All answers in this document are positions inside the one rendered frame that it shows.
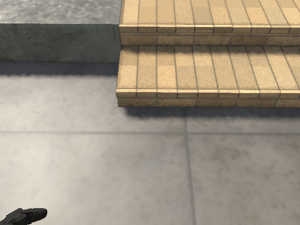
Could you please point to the robot left hand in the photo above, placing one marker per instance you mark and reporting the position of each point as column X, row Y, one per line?
column 24, row 216

